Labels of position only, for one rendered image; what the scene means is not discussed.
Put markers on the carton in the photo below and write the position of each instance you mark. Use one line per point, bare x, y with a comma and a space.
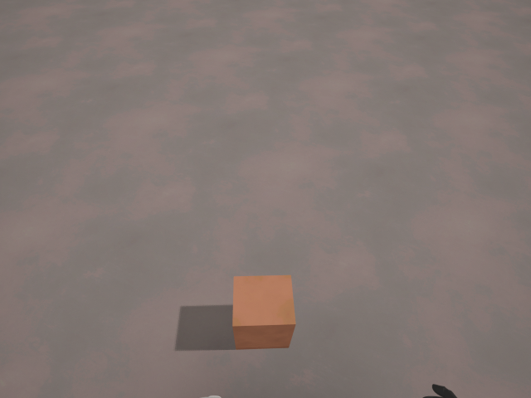
263, 311

